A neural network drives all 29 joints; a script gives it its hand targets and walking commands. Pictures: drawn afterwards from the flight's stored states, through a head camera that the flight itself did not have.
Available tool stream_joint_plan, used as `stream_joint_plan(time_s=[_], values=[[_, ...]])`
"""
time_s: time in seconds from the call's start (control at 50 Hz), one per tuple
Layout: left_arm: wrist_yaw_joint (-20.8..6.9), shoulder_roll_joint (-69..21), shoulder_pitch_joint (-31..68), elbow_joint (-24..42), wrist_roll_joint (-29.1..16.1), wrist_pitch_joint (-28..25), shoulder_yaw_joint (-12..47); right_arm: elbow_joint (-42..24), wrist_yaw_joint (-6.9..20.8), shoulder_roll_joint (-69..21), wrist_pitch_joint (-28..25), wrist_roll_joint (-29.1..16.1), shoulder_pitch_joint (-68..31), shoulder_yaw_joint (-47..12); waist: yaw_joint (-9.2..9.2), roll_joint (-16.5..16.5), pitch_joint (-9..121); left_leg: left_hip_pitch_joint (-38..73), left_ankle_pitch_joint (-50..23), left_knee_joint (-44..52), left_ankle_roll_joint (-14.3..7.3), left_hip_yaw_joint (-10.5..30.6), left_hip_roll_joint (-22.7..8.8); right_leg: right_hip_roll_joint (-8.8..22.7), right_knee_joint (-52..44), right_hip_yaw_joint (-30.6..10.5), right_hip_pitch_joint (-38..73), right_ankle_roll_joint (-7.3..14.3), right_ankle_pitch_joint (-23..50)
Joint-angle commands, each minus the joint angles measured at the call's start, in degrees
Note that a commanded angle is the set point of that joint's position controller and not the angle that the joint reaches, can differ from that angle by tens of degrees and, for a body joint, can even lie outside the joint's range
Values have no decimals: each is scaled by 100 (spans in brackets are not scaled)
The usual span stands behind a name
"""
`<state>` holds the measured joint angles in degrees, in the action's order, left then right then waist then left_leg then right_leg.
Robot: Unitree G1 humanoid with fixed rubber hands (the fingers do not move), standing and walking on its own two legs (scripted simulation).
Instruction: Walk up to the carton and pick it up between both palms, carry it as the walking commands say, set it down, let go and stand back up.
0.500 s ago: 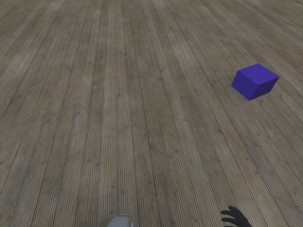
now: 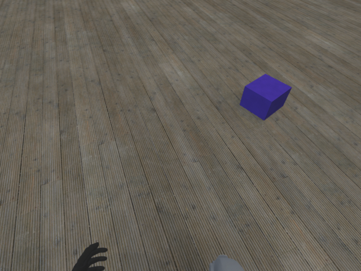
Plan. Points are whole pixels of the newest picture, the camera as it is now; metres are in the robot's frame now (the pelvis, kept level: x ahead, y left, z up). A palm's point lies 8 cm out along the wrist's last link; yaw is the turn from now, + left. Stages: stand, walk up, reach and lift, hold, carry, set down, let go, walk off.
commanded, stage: walk up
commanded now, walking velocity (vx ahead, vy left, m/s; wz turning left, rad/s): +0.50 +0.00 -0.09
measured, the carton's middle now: (264, 96) +1.48 -0.81 -0.68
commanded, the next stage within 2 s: none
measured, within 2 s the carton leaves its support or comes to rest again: neither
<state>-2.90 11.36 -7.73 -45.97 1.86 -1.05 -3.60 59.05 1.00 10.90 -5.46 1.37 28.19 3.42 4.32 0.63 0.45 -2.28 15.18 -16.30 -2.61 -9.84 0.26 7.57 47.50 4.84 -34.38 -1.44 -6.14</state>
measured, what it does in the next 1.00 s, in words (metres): walks ahead: right foot, then left foot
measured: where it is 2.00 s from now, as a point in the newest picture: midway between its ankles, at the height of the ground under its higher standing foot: (171, 157)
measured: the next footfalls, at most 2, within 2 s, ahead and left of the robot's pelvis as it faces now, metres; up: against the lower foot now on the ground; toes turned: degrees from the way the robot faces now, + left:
right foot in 0.16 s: +0.21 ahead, -0.13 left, +0.00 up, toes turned -10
left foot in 0.62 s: +0.49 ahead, +0.11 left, +0.00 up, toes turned +7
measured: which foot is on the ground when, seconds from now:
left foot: down 0.00-0.18, up 0.20-0.60, down 0.62-1.00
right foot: up 0.00-0.14, down 0.16-0.62, up 0.64-1.00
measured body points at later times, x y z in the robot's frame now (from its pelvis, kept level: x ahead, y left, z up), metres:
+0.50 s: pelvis +0.26 -0.03 +0.00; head +0.27 -0.02 +0.45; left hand +0.15 +0.22 -0.15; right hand +0.43 -0.26 -0.12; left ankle +0.43 +0.12 -0.70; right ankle +0.17 -0.13 -0.75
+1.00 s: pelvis +0.51 +0.03 +0.00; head +0.51 +0.03 +0.45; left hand +0.68 +0.24 -0.12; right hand +0.40 -0.20 -0.14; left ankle +0.45 +0.11 -0.75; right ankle +0.61 -0.13 -0.69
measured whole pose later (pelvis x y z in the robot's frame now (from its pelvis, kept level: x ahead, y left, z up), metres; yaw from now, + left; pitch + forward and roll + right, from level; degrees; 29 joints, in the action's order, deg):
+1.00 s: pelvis +0.51 +0.03 +0.00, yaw -5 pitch +0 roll +0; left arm -2.3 11.3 -6.6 -50.7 1.5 -0.2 -3.1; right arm 63.2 0.1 11.2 -5.8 0.8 27.9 3.1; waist 4.4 0.2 0.3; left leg -1.0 14.8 -15.7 -2.6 -12.0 -0.1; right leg 7.5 47.9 4.5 -33.1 -1.9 -6.6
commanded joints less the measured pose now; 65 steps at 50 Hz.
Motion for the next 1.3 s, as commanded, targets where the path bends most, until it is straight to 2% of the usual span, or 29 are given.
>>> stream_joint_plan(time_s=[0.0,0.06,0.12,0.14,0.16,0.18,0.24,0.28,0.34,0.42,0.48,0.56,0.58,0.6,0.62,0.64,0.66,0.7,0.78,0.88,0.98,1.04,1.06,1.12,1.14,1.16,1.18,1.22,1.28], values=[[22,242,527,368,-8,-53,-2,-236,-65,757,4,-1,227,128,13,-342,-677,-11,-1164,715,-579,1134,-1725,-107,-679,331,-90,99,-419],[5,220,533,387,-55,-129,59,-163,-112,880,67,-35,159,137,-130,-527,-725,-60,-1639,406,-505,984,-1799,-104,-1069,242,388,291,-709],[88,471,-1474,-340,-20,-280,-35,-217,-88,660,123,-97,-48,6,-1046,-272,330,-1305,-2761,-2267,-157,207,-1087,-252,-1721,157,3345,780,-456],[211,1201,-2377,-513,51,-337,-220,-552,-64,329,55,-184,-139,-45,-1283,1300,1464,-2425,-432,-4465,109,182,-539,1224,-2147,-1716,4788,1153,-982],[274,1602,-2659,-682,12,-329,-296,-676,-76,3,23,-165,-178,-122,-1231,2020,1340,-4121,1560,-5520,146,606,109,2180,-3040,-3613,5460,1594,-480],[317,1443,-2621,-772,34,-390,-295,-724,-42,591,9,-99,-661,85,-1247,1351,1186,-4411,1081,-5886,149,1078,-201,1923,-3159,-3766,5260,1658,476],[250,738,-1528,-683,3,-425,-124,-623,-19,264,51,3,-1016,22,-799,66,0,-4200,55,-5638,222,1173,-814,1387,-3231,-1796,3407,1331,716],[223,563,-1288,-694,-81,-445,-103,-429,47,175,217,120,-575,20,-376,396,-181,-3634,-186,-5146,298,1033,-741,978,-3468,-1151,2796,1044,774],[214,696,-1463,-741,-52,-513,-111,-662,104,204,328,213,-1396,-19,-425,142,-454,-3346,-749,-4479,383,917,-832,1007,-3998,-874,2190,1120,413],[191,731,-1661,-855,-120,-485,-56,-852,238,142,355,80,-2372,-176,-560,394,-939,-2609,-1731,-2407,378,348,-585,450,-4074,-13,1998,682,375],[225,857,-2105,-948,-68,-424,-85,-854,319,320,358,43,-2644,-106,-747,505,-997,-2426,-1614,-2082,303,336,-569,847,-4048,-261,2403,694,-198],[251,1007,-2140,-1087,-1,-333,-98,-819,153,600,252,21,-2313,-53,-519,305,-665,-1561,-610,-1247,69,197,-311,736,-2758,-238,2923,552,1203],[238,786,-2221,-1223,23,-298,-24,-595,75,837,199,7,-1495,27,-184,-42,-168,-459,-591,-1291,-55,164,-226,514,-1632,-41,2598,489,1775],[262,730,-2105,-1112,49,-298,-3,-403,9,1245,159,11,-294,190,267,-468,632,928,-418,-1350,-297,1016,-995,239,62,220,1751,319,807],[274,348,-2356,-919,-134,-316,56,-249,-55,1833,130,78,309,268,326,-2100,1173,1897,20,-326,-779,3381,-2619,-687,2223,275,162,24,-2396],[244,574,-1969,-673,-75,-365,-34,-271,-46,1739,137,-9,202,288,238,-1987,1546,1729,542,185,-774,4176,-2566,-411,2828,-594,-219,154,-2127],[238,547,-1387,-665,-13,-367,-71,-390,-69,1467,118,-32,-287,224,160,-936,733,862,760,298,-667,3490,-2481,-232,2971,-832,-343,223,-1742],[229,493,-1551,-837,-16,-335,-24,-498,-69,910,74,-23,-1016,138,-357,36,32,-78,-658,408,-609,2607,-2166,36,2482,-680,-28,217,-862],[173,71,-1345,-794,-19,-65,3,-159,-8,494,-118,-91,-726,44,-609,-516,-75,-904,-1498,494,-533,1443,-1720,11,1915,-567,515,76,-687],[65,119,-101,-338,-29,65,3,-10,-67,706,-130,-13,-453,72,-365,-698,-582,-888,-565,1051,-457,710,-1544,114,841,-287,-50,-63,-24],[62,108,520,-163,-37,54,46,162,-142,724,-76,-50,18,71,-116,-498,-746,-435,-510,963,-422,691,-1632,-11,-564,241,219,-13,-252],[52,158,1005,-99,-23,-17,79,233,-187,497,30,-82,365,21,119,-385,-1017,107,-1807,565,-474,919,-1741,-217,-899,621,-100,164,-401],[23,146,813,-165,-73,-33,95,255,-190,654,87,-60,348,67,22,-773,-883,90,-1691,463,-475,776,-1773,-188,-932,507,146,269,-569],[82,328,-664,-692,-47,-166,-33,54,-158,697,170,-121,63,57,-685,-259,224,-578,-3611,-1829,-195,-32,-1238,-587,-1694,714,2651,630,-371],[174,734,-1755,-901,8,-243,-176,-77,-150,553,138,-187,-78,-10,-1118,31,1009,-1677,-2356,-3579,86,-98,-912,269,-1829,-435,4149,977,-697],[242,1305,-2214,-1014,34,-350,-305,-395,-155,18,106,-122,-275,-100,-1221,1400,1149,-3365,1448,-5337,340,155,-214,1959,-2462,-2550,5050,1299,428],[263,1471,-2348,-1151,-25,-309,-310,-352,-200,74,97,-244,-336,-57,-1244,1590,1304,-4042,1417,-5924,273,806,-86,2187,-3073,-3338,5143,1556,825],[288,849,-1586,-1068,40,-408,-183,-393,-158,357,54,-198,-918,81,-1015,298,294,-4109,418,-6031,219,1068,-687,1780,-3018,-2280,3997,1382,1267],[289,451,-1137,-1036,-92,-435,-93,-133,-95,145,226,116,-440,75,-402,422,-36,-3336,-27,-5264,269,1043,-785,1164,-3319,-1012,2775,952,1391]])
